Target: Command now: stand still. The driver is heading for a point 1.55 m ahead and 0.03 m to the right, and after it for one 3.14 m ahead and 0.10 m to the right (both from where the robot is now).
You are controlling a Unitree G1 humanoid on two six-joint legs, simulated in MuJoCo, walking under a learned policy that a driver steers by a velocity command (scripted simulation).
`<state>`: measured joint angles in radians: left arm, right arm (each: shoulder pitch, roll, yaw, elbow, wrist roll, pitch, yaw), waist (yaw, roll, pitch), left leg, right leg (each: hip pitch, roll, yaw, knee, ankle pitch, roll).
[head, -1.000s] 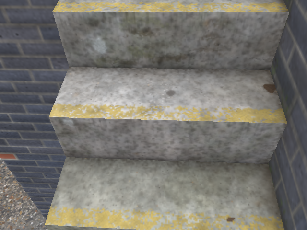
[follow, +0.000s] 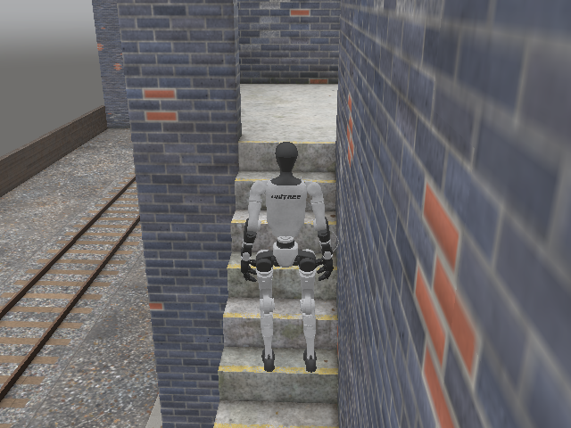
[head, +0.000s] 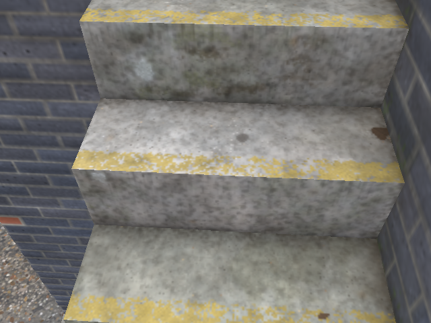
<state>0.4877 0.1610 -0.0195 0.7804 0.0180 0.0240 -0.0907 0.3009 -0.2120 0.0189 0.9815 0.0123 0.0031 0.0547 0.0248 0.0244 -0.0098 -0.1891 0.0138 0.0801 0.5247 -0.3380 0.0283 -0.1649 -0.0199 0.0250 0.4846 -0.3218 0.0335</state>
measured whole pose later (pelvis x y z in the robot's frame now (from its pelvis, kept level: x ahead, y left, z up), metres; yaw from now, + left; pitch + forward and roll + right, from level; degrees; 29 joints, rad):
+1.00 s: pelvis +0.11 -0.05 +0.11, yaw +2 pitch +7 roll -2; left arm 0.07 0.11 -0.05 0.65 0.00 0.01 0.01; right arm 0.41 -0.17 -0.04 1.13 0.01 -0.01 0.08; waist 0.04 0.09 -0.11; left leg -0.44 0.00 -0.12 1.05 0.12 0.09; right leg -0.66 0.10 -0.05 1.07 -0.84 -0.08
